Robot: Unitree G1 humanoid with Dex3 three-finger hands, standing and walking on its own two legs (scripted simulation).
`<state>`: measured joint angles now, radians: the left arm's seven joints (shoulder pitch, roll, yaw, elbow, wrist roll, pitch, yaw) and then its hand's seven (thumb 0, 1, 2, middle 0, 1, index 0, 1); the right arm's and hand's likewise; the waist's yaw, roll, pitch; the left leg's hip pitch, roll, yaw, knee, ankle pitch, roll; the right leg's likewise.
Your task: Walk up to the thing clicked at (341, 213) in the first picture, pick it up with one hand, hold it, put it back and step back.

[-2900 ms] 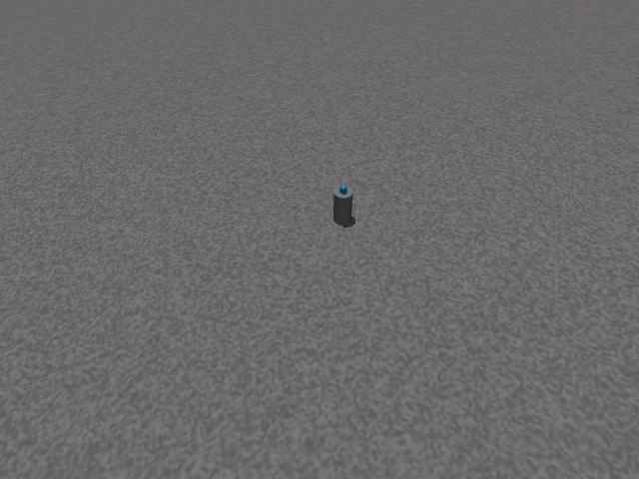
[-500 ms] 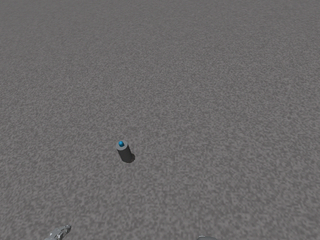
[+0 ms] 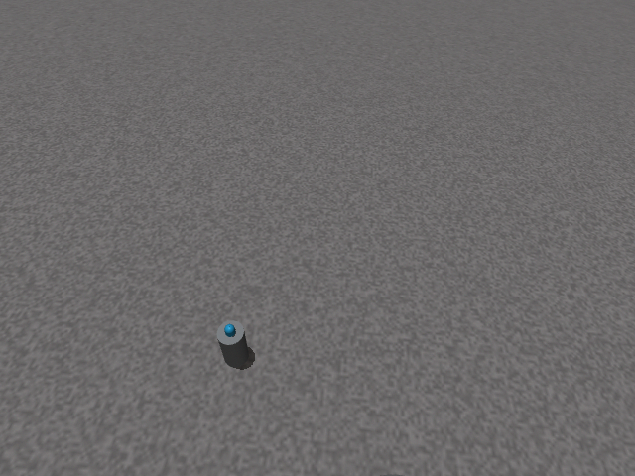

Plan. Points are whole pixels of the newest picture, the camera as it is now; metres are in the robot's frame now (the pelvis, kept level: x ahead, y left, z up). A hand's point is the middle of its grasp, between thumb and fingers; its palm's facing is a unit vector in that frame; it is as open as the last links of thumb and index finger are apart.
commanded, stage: walk up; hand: left
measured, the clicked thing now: (233, 342) +0.62 +0.25 -0.67
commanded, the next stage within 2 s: none
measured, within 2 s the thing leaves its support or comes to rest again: neither
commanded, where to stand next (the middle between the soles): +0.20 +0.00 m, yaw +1 degrees
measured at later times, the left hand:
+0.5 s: hand (157, 455) +0.19 +0.23 -0.12, palm faces -0.02 -0.91 -0.41, open 7.4 cm
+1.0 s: hand (145, 463) +0.19 +0.26 -0.16, palm faces +0.02 -0.95 -0.32, open 7.4 cm
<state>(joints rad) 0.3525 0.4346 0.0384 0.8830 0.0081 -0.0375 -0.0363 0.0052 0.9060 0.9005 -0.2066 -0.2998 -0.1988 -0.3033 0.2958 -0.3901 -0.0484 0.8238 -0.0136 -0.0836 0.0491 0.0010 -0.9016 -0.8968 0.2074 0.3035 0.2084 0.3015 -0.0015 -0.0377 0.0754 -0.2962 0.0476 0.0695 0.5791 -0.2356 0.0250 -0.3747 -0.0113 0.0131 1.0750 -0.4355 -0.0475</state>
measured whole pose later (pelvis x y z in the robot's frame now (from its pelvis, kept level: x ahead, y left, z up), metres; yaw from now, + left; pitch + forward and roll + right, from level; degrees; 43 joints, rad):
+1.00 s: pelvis +0.15 +0.00 +0.00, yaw +2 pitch -3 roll -1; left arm 0.18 0.37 -0.01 1.07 -0.01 -0.01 -0.01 0.00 0.91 0.90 -0.21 -0.30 -0.20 -0.30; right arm 0.12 -0.35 0.01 1.02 -0.01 -0.02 0.02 0.00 -0.90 -0.90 0.21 0.30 0.21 0.30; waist 0.02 0.00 0.06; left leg -0.27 0.03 0.02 0.55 -0.24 0.00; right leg -0.21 -0.03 -0.03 0.50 -0.25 0.03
